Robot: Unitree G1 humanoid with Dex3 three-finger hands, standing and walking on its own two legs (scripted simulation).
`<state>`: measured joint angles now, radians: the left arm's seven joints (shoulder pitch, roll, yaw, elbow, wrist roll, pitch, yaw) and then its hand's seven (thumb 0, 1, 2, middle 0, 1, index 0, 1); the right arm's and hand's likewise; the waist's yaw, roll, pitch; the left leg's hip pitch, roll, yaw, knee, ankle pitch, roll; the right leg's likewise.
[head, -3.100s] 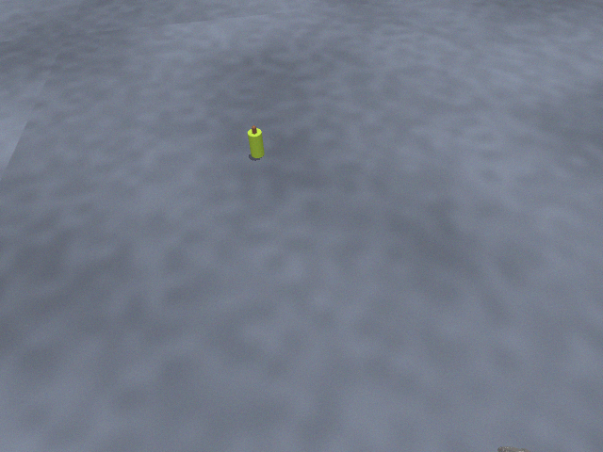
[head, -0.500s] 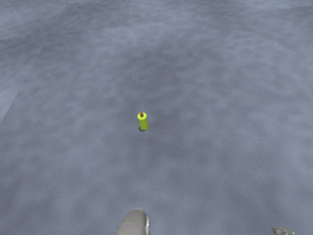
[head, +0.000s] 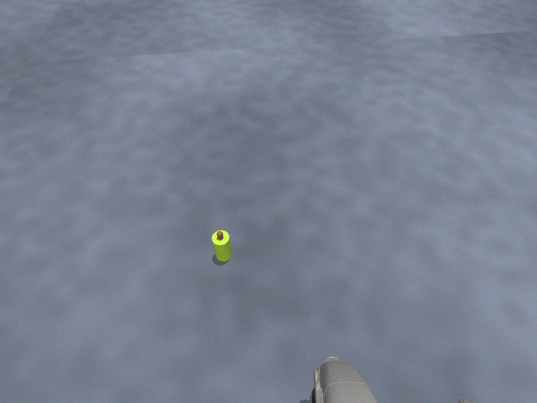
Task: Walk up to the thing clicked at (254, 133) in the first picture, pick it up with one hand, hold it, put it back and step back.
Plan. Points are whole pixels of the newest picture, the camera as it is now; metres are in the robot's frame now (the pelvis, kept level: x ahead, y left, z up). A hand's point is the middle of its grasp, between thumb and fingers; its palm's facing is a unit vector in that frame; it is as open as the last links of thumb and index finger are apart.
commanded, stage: walk up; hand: left
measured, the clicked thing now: (221, 243) +0.75 +0.18 -0.69
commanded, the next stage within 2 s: none
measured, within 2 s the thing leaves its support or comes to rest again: neither
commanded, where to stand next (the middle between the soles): +0.43 +0.01 m, yaw -1 degrees
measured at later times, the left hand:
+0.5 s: hand (120, 356) +0.20 +0.27 -0.13, palm faces -0.02 -0.92 -0.40, open 7.4 cm
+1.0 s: hand (127, 267) +0.38 +0.30 -0.15, palm faces -0.13 -0.92 -0.36, open 7.4 cm
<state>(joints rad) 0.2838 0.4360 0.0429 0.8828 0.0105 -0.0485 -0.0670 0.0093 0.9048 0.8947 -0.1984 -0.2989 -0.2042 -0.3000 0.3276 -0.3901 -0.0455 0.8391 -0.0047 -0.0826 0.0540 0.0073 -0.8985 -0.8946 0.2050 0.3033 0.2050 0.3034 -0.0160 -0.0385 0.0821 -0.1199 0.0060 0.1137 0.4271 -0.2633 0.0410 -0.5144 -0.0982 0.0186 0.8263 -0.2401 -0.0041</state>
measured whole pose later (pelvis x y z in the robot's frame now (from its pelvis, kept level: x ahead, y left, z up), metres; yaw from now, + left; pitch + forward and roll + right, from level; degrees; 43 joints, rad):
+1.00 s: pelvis +0.30 +0.03 +0.00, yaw -3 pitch -2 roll +1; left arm 0.27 0.43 0.04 0.91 0.02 -0.03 -0.06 0.01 0.90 0.89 -0.20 -0.30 -0.20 -0.30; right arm 0.39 -0.40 -0.04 0.86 -0.01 -0.07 0.03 0.01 -0.90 -0.89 0.21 0.30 0.21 0.30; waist -0.03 -0.03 0.09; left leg -0.14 0.02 0.12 0.47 -0.29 0.02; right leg -0.48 -0.09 0.01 0.73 -0.21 -0.01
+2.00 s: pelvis +0.40 +0.01 +0.00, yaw +0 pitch -2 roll +0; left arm 0.11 0.35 0.00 1.14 0.00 -0.01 -0.02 0.01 0.90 0.89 -0.20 -0.30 -0.21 -0.30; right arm 0.05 -0.36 0.01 1.10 0.01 -0.02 0.01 0.01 -0.90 -0.89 0.20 0.30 0.20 0.30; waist 0.03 0.03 0.06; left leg -0.21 0.04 -0.01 0.41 -0.17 -0.03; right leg -0.17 -0.03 -0.07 0.40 -0.19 0.01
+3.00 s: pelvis +0.41 +0.02 +0.01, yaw +0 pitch -1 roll +0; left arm 0.10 0.34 0.01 1.16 0.02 -0.01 -0.02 0.01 0.90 0.89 -0.20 -0.30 -0.21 -0.30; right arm 0.07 -0.35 0.01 1.15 -0.01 -0.01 0.01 0.01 -0.90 -0.89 0.20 0.30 0.20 0.30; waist 0.01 0.00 0.04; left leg -0.16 0.02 0.00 0.33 -0.15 -0.02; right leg -0.11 -0.04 -0.06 0.31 -0.17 0.03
